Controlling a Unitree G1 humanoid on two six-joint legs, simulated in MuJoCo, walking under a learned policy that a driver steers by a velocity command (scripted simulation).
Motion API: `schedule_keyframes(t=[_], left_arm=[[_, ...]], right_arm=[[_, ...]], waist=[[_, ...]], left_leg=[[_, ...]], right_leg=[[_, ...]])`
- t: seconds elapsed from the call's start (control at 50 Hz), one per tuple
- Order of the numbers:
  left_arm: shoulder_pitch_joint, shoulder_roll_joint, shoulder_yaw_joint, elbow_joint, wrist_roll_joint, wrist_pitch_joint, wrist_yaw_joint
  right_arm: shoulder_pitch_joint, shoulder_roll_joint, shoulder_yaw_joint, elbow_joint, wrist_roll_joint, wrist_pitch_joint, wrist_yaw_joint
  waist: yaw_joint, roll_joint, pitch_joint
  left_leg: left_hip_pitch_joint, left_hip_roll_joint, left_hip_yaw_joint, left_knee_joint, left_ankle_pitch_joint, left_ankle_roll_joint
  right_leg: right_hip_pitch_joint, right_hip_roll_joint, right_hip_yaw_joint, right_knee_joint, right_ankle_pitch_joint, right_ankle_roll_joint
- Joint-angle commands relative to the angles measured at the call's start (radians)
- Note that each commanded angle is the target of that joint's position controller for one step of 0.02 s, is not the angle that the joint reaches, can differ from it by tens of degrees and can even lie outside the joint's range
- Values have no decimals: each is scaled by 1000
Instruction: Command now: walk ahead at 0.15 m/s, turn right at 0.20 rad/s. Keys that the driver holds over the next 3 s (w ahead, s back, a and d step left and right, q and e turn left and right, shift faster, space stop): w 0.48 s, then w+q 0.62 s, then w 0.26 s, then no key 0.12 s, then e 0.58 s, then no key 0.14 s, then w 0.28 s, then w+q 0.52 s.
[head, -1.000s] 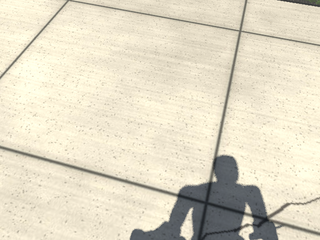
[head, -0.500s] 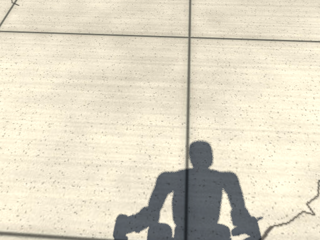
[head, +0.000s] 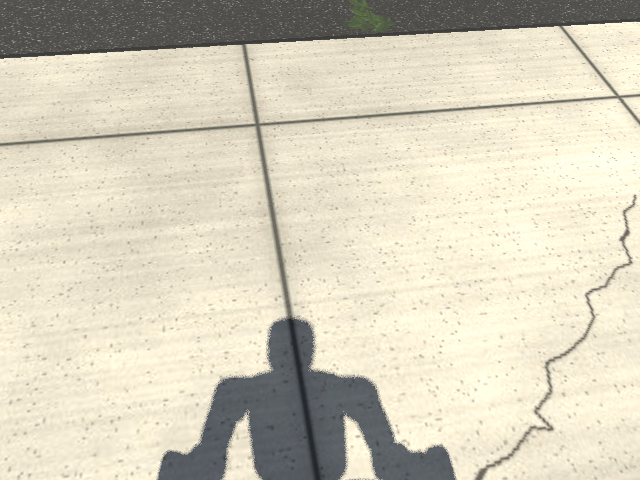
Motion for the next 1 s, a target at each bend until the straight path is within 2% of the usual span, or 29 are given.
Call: schedule_keyframes(t=[0.02,0.04,0.06,0.08,0.1,0.2,0.26,0.32,0.38,0.42,0.44,0.46,0.48,0.5,0.52,0.54,0.56,0.6,0.64,0.68,0.76,0.82,0.86,0.9,0.92,0.94,0.96,0.98,1.0], left_arm=[[-9,123,22,-67,24,-28,2],[22,114,22,-44,23,-33,-9],[46,115,22,-25,25,-36,-18],[53,115,22,-12,31,-39,-27],[38,106,18,-9,33,-44,-33],[-119,65,-2,-41,25,-59,-45],[-187,43,-13,-58,20,-67,-49],[-230,39,-20,-74,16,-76,-49],[-193,47,-20,-73,11,-86,-39],[-35,58,-11,-19,15,-99,-24],[108,110,8,26,27,-111,-9],[268,222,35,40,43,-116,4],[277,254,43,64,20,-106,0],[174,180,24,41,12,-101,-6],[89,113,7,21,10,-106,-11],[46,75,-5,15,10,-113,-11],[40,54,-13,22,8,-123,-7],[65,55,-14,42,9,-141,-2],[104,60,-13,66,2,-151,-1],[129,50,-17,82,2,-155,-1],[147,40,-25,107,1,-159,2],[199,60,-24,140,-1,-158,15],[202,84,-21,151,2,-152,24],[191,115,-13,154,7,-137,36],[181,130,-9,149,13,-126,38],[171,137,-7,140,11,-118,35],[175,112,-13,110,10,-121,26],[213,23,-25,48,-7,-128,2],[85,106,-13,21,7,-142,-2]], right_arm=[[35,-180,-45,-39,-19,-19,14],[9,-140,-35,-29,-5,-25,20],[6,-136,-35,-26,0,-31,23],[27,-134,-36,-15,6,-38,22],[55,-129,-36,-4,10,-48,25],[179,-129,-49,60,15,-75,35],[224,-132,-53,89,11,-80,37],[248,-137,-56,110,6,-84,41],[232,-147,-60,120,7,-86,46],[197,-145,-58,122,19,-84,46],[185,-119,-49,115,22,-88,47],[168,-38,-24,60,38,-93,53],[178,-86,-40,59,17,-87,45],[169,-117,-50,75,4,-78,46],[151,-90,-44,83,8,-80,59],[147,-69,-42,90,13,-76,66],[148,-69,-44,96,3,-66,72],[155,-58,-44,108,-5,-52,82],[105,-49,-45,92,-3,-45,87],[31,-40,-42,67,-2,-42,91],[-121,-7,-21,10,-2,-46,103],[-216,2,-8,-33,-3,-46,111],[-198,-17,-13,-36,-5,-45,107],[-100,-46,-25,-12,-10,-42,97],[-3,-71,-37,14,-12,-45,93],[131,-103,-56,55,-20,-52,86],[248,-188,-86,76,-28,-50,69],[181,-271,-109,46,-8,-36,62],[180,-248,-108,45,18,-25,59]], waist=[[-8,169,61],[18,162,86],[21,181,76],[12,187,72],[-2,168,64],[-70,163,66],[-96,169,73],[-102,173,84],[-60,172,72],[31,119,27],[92,41,-60],[151,-163,-189],[119,-209,-158],[66,-79,-36],[37,-33,29],[10,-36,63],[-5,-58,73],[-16,-57,59],[-18,-38,66],[-11,-30,81],[6,-33,106],[27,-24,118],[6,-35,83],[-44,-67,11],[-85,-73,-47],[-147,-49,-118],[-188,58,-206],[-93,307,-298],[-138,96,-257]], left_leg=[[35,369,-494,-368,-415,188],[44,305,-413,-374,-392,153],[88,259,-346,-371,-332,127],[129,235,-305,-364,-276,127],[167,224,-282,-358,-228,131],[288,233,-242,-366,-91,164],[273,233,-212,-354,-33,171],[239,246,-197,-326,37,180],[175,267,-182,-265,201,168],[67,230,-123,-125,346,126],[-29,168,-55,69,358,95],[-268,55,52,404,73,40],[-420,-17,45,591,-269,44],[-452,57,-24,672,-214,65],[-433,87,-38,662,-129,67],[-400,107,-36,625,-77,61],[-377,118,-33,602,-47,50],[-366,106,-24,616,10,34],[-425,107,-20,615,61,22],[-478,105,-9,575,119,12],[-433,91,76,342,257,8],[-381,74,144,190,271,39],[-316,29,178,144,212,78],[-206,-31,206,144,104,125],[-99,-55,197,122,62,153],[92,-67,163,46,67,188],[315,109,-70,10,-41,252],[598,381,-656,-97,3,433],[566,363,-656,-175,-1,421]], right_leg=[[-197,-53,-6,294,-156,5],[-206,-64,-14,326,-88,15],[-217,-67,-35,357,-48,27],[-242,-75,-58,388,-26,35],[-264,-84,-72,398,-6,41],[-336,-172,-178,273,51,82],[-282,-183,-215,149,52,84],[-210,-178,-240,56,31,57],[-52,-159,-260,-22,34,14],[229,-124,-267,-144,110,-17],[445,-190,-179,-168,73,-44],[680,-475,205,-274,-202,-130],[620,-584,491,-387,-284,-190],[507,-552,377,-375,-322,-185],[400,-501,258,-396,-240,-164],[331,-450,147,-427,-136,-130],[298,-416,68,-445,-39,-107],[296,-387,-42,-449,165,-94],[317,-385,-118,-451,312,-93],[326,-379,-179,-457,399,-91],[308,-345,-300,-449,552,-69],[373,-373,-338,-432,669,-59],[451,-389,-367,-342,917,-45],[507,-405,-393,-156,1181,-37],[494,-413,-397,2,1192,-42],[402,-401,-407,219,1047,-38],[195,-353,-420,540,648,-20],[-244,-112,-324,924,-234,39],[-378,-154,-147,950,-164,23]])
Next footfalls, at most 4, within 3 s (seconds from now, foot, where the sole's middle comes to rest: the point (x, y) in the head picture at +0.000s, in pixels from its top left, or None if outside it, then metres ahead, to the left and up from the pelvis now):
0.44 right None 0.22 -0.12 -0.77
0.96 left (294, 467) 0.53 0.06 -0.77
1.48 right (320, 322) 0.88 0.01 -0.77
2.00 left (246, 348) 0.80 0.18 -0.77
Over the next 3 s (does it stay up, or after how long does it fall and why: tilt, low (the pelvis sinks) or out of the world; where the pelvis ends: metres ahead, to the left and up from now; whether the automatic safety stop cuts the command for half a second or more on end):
stays up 1.02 0.13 -0.01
